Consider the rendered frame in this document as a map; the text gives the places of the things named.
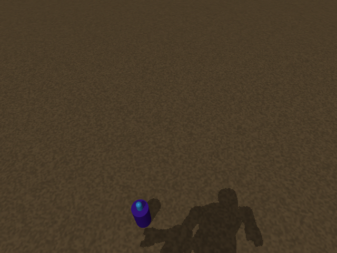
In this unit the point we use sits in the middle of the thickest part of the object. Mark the bottle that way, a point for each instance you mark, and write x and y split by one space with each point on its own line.
141 213

